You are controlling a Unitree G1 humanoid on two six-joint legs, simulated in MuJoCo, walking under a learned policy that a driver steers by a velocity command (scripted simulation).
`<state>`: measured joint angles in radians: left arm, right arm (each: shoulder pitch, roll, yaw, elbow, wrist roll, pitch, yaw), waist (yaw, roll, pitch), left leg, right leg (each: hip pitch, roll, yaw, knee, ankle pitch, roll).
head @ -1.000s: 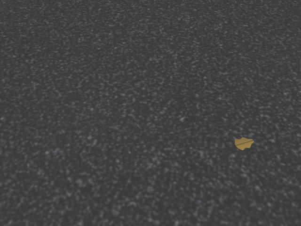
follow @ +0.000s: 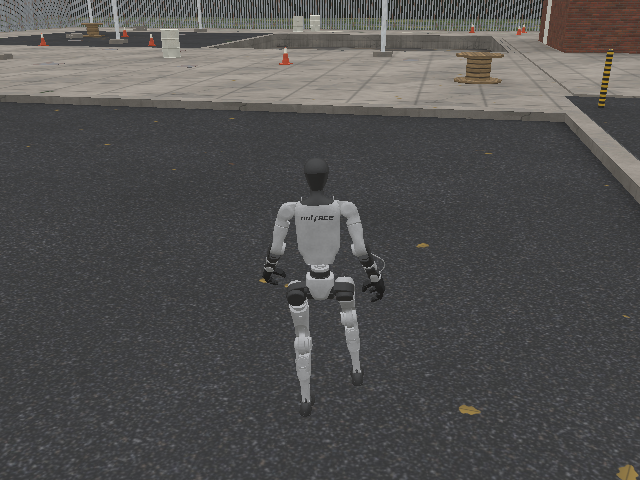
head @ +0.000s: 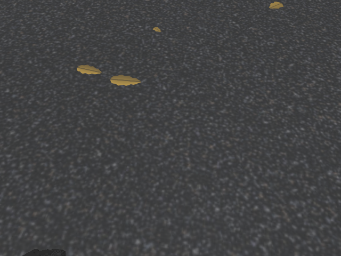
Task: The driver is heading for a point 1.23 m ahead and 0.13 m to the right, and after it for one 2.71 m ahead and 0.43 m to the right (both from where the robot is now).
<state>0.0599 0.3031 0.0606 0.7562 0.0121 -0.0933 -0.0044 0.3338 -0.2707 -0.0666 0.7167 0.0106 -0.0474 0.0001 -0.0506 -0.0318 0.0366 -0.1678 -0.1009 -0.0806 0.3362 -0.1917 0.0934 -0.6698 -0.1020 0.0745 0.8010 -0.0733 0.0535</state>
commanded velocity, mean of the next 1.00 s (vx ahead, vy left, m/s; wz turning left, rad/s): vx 0.50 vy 0.00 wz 0.10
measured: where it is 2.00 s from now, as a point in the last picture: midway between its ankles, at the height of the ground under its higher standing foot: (156, 127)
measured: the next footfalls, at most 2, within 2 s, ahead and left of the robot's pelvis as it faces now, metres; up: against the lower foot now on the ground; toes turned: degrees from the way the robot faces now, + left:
right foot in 0.22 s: +0.31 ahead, -0.15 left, +0.00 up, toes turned +3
left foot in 0.74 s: +0.59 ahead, +0.11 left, +0.00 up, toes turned +5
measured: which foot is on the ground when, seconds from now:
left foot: down 0.00-0.24, up 0.26-0.72, down 0.74-1.00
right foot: up 0.00-0.20, down 0.22-0.74, up 0.76-1.00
